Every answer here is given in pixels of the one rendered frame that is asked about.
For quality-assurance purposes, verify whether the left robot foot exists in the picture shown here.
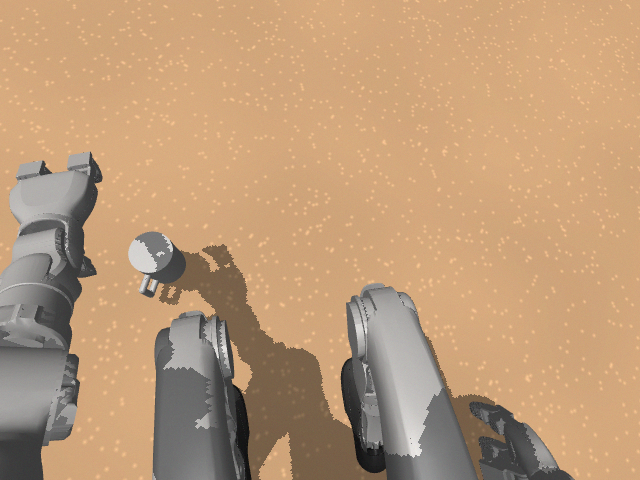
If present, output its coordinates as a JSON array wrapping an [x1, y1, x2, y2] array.
[[233, 385, 252, 480]]

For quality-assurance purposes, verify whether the left robot hand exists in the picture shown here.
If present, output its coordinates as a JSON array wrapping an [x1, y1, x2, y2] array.
[[9, 152, 103, 278]]

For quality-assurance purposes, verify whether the right robot hand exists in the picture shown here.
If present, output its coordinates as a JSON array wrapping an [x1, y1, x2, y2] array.
[[469, 402, 559, 480]]

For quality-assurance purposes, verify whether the mug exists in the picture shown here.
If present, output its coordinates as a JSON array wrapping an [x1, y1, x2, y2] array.
[[128, 231, 186, 298]]

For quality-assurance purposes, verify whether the left robot arm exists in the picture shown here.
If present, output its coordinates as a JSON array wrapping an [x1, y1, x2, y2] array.
[[0, 214, 84, 480]]

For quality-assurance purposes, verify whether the right robot foot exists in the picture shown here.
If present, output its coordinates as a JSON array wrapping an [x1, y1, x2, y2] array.
[[341, 358, 386, 473]]

